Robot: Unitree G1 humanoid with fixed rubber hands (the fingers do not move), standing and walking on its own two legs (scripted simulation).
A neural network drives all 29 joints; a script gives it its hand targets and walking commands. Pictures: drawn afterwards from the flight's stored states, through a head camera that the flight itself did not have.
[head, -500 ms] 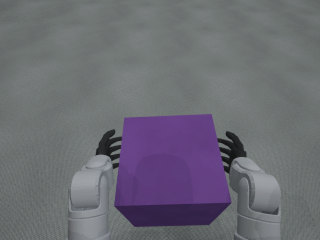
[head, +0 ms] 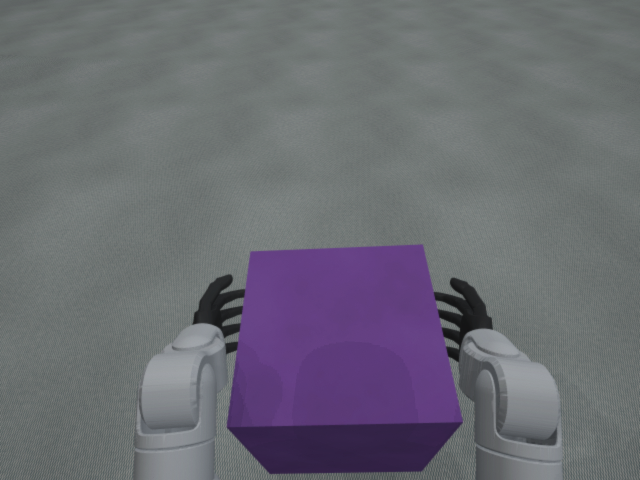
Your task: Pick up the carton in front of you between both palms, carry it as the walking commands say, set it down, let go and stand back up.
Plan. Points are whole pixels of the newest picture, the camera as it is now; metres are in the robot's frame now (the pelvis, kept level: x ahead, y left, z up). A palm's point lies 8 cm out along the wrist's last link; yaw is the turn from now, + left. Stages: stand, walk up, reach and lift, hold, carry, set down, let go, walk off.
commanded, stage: carry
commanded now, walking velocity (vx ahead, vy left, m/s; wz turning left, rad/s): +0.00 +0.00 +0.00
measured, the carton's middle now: (340, 367) +0.28 +0.00 +0.01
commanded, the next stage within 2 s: none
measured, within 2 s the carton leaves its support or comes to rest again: neither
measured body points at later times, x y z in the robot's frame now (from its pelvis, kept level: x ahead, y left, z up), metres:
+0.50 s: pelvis +0.06 +0.01 -0.01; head +0.04 +0.02 +0.44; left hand +0.35 +0.15 +0.07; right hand +0.33 -0.15 +0.07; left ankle +0.09 +0.11 -0.74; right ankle -0.04 -0.09 -0.74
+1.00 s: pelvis +0.02 +0.01 -0.01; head -0.02 +0.01 +0.44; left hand +0.31 +0.15 +0.03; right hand +0.30 -0.15 +0.03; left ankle +0.09 +0.11 -0.74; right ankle -0.04 -0.09 -0.74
